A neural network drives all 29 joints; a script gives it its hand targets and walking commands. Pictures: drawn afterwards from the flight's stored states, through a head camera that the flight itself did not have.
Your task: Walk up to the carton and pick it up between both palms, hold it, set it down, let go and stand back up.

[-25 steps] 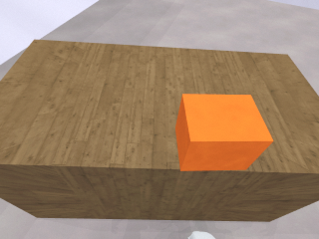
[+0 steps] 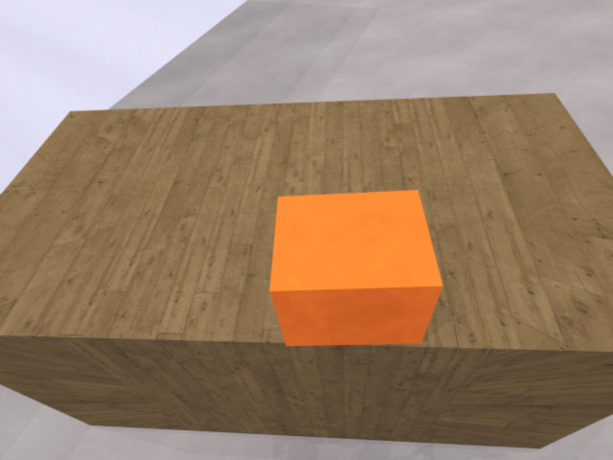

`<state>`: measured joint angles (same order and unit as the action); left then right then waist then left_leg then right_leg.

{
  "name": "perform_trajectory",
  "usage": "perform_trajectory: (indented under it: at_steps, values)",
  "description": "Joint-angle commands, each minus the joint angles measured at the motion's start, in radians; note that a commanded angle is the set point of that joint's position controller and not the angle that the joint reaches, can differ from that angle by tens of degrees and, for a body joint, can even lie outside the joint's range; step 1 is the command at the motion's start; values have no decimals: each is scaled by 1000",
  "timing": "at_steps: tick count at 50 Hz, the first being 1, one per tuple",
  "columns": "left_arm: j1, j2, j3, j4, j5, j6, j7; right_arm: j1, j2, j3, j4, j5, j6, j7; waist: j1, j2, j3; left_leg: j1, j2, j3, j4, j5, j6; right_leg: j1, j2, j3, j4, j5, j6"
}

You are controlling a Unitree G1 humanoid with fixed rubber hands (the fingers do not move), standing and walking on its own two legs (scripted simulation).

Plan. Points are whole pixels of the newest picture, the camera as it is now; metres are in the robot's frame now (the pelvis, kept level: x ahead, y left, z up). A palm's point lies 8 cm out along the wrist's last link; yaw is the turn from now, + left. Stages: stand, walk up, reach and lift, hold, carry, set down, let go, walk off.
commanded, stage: walk up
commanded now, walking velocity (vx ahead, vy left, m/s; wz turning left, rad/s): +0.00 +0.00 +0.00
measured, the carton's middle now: (350, 270) +0.38 -0.05 +0.00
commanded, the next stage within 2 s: none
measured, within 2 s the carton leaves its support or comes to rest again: neither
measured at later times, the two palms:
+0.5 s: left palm out of the picture -0.07 +0.30 -0.11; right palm out of the picture -0.02 -0.18 -0.16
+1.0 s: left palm out of the picture -0.05 +0.39 -0.16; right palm out of the picture +0.02 -0.04 -0.13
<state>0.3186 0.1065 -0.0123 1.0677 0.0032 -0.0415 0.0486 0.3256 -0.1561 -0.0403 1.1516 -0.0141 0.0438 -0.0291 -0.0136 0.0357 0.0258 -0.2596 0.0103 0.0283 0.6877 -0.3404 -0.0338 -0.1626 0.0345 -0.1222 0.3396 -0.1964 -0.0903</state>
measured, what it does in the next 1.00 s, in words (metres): steps to the left: left foot, then left foot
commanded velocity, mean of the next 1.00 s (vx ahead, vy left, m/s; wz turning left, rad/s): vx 0.00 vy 0.05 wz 0.00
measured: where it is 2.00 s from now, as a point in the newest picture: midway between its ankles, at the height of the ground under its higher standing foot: outside the picture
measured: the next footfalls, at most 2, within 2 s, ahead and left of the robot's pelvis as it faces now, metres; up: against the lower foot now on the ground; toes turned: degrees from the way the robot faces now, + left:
left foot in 0.12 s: +0.01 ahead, +0.12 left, +0.00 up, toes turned +1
left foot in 0.68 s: +0.04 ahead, +0.26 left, +0.00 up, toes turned +4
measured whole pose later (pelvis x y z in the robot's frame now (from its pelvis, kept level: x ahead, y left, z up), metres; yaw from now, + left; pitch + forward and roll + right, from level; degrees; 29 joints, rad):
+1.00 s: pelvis +0.01 +0.18 +0.00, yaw +0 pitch +0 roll -1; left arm 0.36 0.16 0.03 1.13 0.02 0.05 0.02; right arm 0.28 -0.12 0.01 1.07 -0.01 -0.03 -0.04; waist 0.03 -0.05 0.02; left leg -0.16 -0.01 0.08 0.37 -0.22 0.05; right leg -0.31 -0.04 -0.03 0.74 -0.35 0.00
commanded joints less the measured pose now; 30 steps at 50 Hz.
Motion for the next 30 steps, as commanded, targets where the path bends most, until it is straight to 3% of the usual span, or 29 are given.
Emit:
perform_trajectory:
  at_steps: [1, 2, 3, 4, 5, 7, 8, 9, 12, 13, 14, 15, 16, 17, 19, 21, 22, 23, 25, 26, 27, 28, 29, 30]
  values:
    - [86, 78, 9, 8, 7, 2, 6, 72, 7, 11, 13, 1, -12, -16, -1, -124, 16, 0, 31, -45, -177, -34, 18, 68, -282, 276, -63, 256, -34]
    - [49, 116, 18, 6, 12, 5, 4, 105, 13, 21, 9, 4, -20, -22, -24, -129, 39, 5, 27, -37, -313, 53, 23, 85, -259, 252, -46, 243, -40]
    - [63, 93, 21, 5, 4, 7, 3, 124, -19, 12, 24, 3, -28, -22, -18, -86, 16, 51, 41, -36, -363, 157, 24, 77, -241, 239, -27, 303, -27]
    - [90, 88, 20, 15, -4, 5, 0, 110, -12, 15, 42, 5, -37, -23, -3, -24, -4, 119, 65, -72, -375, 249, 33, 55, -212, 208, -10, 279, -9]
    - [116, 78, 19, 23, -5, 6, -7, 100, -36, 16, 43, 8, -39, -22, 15, 34, -4, 177, 76, -103, -348, 293, 47, -15, -178, 211, -32, 152, 15]
    - [109, 68, 19, 36, -7, 12, -14, 82, -18, 26, 37, 12, -43, -15, 24, 20, 11, 166, 102, -126, -337, 224, 76, -45, -144, 186, -80, -10, 30]
    - [92, 50, 18, 34, -17, 17, -14, 73, 9, 33, 37, 15, -45, -12, 20, 50, 70, 82, 102, -111, -350, 169, 77, -24, -133, 179, -84, -31, 31]
    - [82, 60, 20, 40, -3, 24, -14, 78, 33, 40, 41, 12, -45, -13, 13, 57, 114, 23, 93, -119, -381, 133, 77, -20, -134, 178, -69, -28, 36]
    - [113, 41, 19, 67, 9, 28, -17, 82, 8, 40, 38, 4, -57, -22, 21, -18, 158, 41, 94, -117, -391, 182, 83, -53, -132, 175, -73, 16, 44]
    - [157, 197, 73, 19, 29, 28, 2, 1, -142, -20, 6, -1, -33, -22, 99, 121, 190, -131, 29, -26, -181, 98, 50, 1, -303, 342, -50, -33, 2]
    - [198, 249, 94, 22, 31, 33, 15, 0, -113, -19, -29, -4, -22, -13, 95, 26, 147, -253, 6, 15, 10, -45, 25, 63, -444, 486, -114, -119, -75]
    - [214, 244, 92, 40, 32, 37, 27, 13, -82, -19, -42, -15, -9, -8, 103, -56, 133, -245, 44, -7, 166, -116, 10, 5, -529, 543, -177, -187, -118]
    - [151, 227, 94, 17, 34, 38, 33, 25, -61, -18, -45, -17, -1, 1, 65, -59, 146, -257, 53, -31, 260, -110, 2, -55, -536, 515, -197, -190, -140]
    - [104, 218, 104, -5, 30, 36, 31, 37, -45, -15, -49, -28, -3, 4, 59, -108, 110, -246, 63, -45, 320, -88, -3, -83, -513, 465, -192, -192, -149]
    - [86, 141, 91, -6, 27, 32, 26, 12, -58, -29, -70, -33, -9, 21, 41, -92, 45, -230, 64, -60, 341, -6, -15, -84, -389, 317, -166, -117, -65]
    - [64, 124, 85, -6, 19, 27, 25, 12, -32, -35, -83, -34, -9, 29, 35, -154, 3, -210, 41, -45, 361, 60, -19, -76, -314, 196, -111, -8, -6]
    - [74, 125, 84, -5, 12, 26, 23, -11, -30, -33, -96, -34, -9, 29, 45, -175, -13, -221, 36, -32, 347, 75, -30, -44, -304, 183, -92, 39, -5]
    - [80, 134, 88, 3, 19, 22, 19, -4, -33, -35, -96, -26, -7, 28, 47, -233, -37, -239, 32, -27, 296, 84, -39, 19, -284, 145, -73, 92, 13]
    - [110, 159, 93, 15, 15, 19, 16, -36, -48, -37, -126, -6, -6, 25, 65, -269, -41, -244, 23, -3, 220, 55, -47, 49, -291, 134, -48, 200, 18]
    - [120, 171, 98, 21, 22, 20, 15, -61, -46, -35, -135, -8, -5, 26, 77, -341, -37, -229, 34, -2, 156, 40, -55, 49, -292, 150, -33, 223, 0]
    - [136, 184, 103, 20, 21, 20, 14, -70, -51, -32, -144, -7, -4, 23, 88, -333, -15, -198, 38, 13, 89, 26, -61, 15, -308, 147, -24, 258, -13]
    - [127, 106, 65, 62, 1, 30, 11, -88, -1, -12, -168, 2, -22, 28, 26, -414, -49, -83, 45, 11, -54, 5, -47, -21, -169, 76, -24, 114, -3]
    - [130, 104, 62, 51, 24, 35, 9, -106, -9, -12, -164, 20, -32, 23, 53, -392, -32, -108, -40, 89, -145, -15, -47, 42, -105, 29, 11, 184, -30]
    - [124, 152, 75, 44, 37, 36, 4, -88, -31, -17, -150, 21, -44, 15, 46, -354, -33, -98, -57, 115, -226, 47, -51, 87, -107, 17, 57, 277, -30]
